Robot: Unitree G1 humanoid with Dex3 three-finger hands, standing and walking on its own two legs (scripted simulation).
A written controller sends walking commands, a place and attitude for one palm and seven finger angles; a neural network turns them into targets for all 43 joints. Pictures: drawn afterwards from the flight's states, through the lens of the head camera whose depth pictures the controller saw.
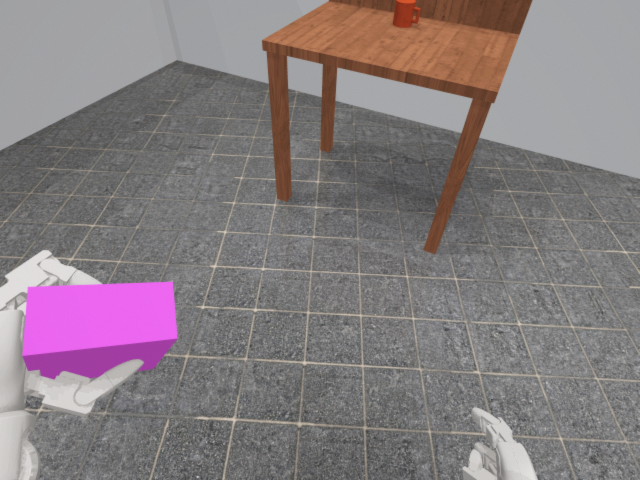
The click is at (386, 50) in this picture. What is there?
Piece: table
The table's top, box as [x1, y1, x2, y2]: [262, 1, 518, 102]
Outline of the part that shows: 262,40 263,50 493,102 517,40 518,34 419,17 419,20 416,24 412,23 410,27 401,28 396,27 392,24 393,12 328,1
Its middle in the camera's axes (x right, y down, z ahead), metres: +0.28 -0.74 +1.45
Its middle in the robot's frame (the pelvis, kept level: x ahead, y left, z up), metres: +1.58 -0.20 -0.05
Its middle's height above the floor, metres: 0.72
